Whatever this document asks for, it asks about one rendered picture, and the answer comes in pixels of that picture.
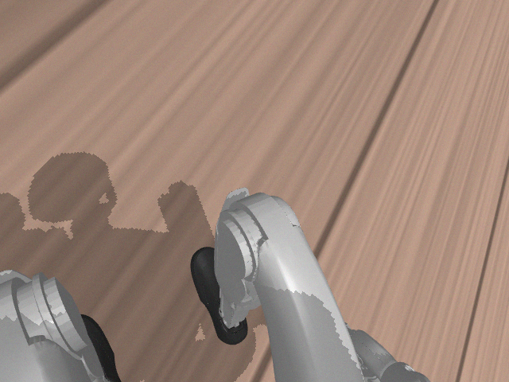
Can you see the right robot hand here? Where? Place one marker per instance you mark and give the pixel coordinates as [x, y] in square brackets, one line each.
[373, 358]

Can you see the right robot foot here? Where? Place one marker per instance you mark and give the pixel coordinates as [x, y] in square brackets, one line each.
[208, 289]

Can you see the left robot foot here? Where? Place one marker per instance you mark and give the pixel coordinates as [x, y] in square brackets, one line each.
[102, 348]

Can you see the right robot arm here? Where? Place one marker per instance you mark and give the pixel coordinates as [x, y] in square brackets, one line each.
[402, 372]

